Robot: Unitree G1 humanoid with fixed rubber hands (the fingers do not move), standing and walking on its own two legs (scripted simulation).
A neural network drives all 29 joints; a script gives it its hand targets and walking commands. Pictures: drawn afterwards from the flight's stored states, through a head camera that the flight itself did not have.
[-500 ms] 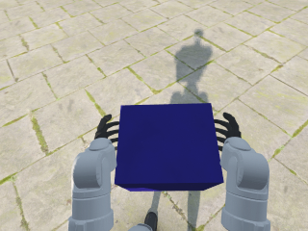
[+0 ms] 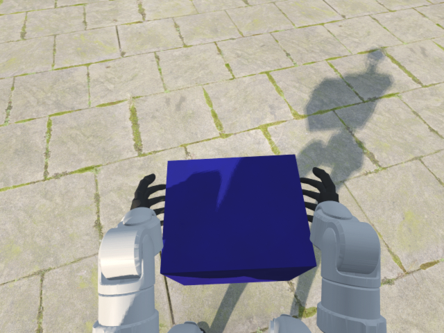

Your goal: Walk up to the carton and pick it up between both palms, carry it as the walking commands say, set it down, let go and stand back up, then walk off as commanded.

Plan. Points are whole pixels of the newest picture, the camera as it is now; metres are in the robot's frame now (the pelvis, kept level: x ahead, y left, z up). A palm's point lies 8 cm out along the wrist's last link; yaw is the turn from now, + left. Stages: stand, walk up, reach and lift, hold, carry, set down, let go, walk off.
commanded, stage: carry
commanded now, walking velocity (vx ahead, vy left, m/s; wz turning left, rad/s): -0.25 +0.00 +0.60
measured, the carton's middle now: (234, 226) +0.31 +0.01 -0.02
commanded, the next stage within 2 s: none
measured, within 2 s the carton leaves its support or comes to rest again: neither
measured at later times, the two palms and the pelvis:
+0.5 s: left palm out of the picture +0.09 +0.19 +0.11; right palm (322, 313) +0.16 -0.09 +0.10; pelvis -0.16 -0.01 +0.01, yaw +18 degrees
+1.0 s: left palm out of the picture -0.17 +0.22 +0.10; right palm out of the picture -0.01 -0.03 +0.09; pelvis -0.34 -0.06 +0.00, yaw +34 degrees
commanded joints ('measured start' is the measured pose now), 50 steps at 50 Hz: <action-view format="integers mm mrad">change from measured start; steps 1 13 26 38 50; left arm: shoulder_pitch -552 -479 -442 -571 -435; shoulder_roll -1011 -1033 -981 -1021 -1037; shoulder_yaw -742 -658 -599 -724 -678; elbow -94 25 103 -13 62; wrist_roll -492 -452 -358 -510 -429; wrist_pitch -12 9 10 -4 2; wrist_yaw -433 -451 -423 -439 -425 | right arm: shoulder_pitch -334 -414 -413 -322 -388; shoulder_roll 975 1013 998 978 981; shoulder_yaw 606 686 687 587 688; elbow -60 -30 90 -4 -23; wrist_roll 389 411 472 367 419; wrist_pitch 1 41 66 -3 46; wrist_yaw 388 401 419 390 424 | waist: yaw -47 -41 -36 -46 -16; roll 174 -261 -261 167 -152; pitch -509 -296 -433 -471 -454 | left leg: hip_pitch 378 -241 23 354 -137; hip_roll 249 -16 -19 230 -109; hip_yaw -201 -2 120 -246 -33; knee -130 533 5 -186 -18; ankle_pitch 640 -335 -161 445 -92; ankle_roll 125 -74 -41 114 -171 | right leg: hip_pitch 9 285 475 -39 609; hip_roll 23 -491 -274 41 -232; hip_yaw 40 394 3 56 305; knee -17 -849 -496 17 -904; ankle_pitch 28 478 881 56 53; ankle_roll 7 -301 -172 6 -216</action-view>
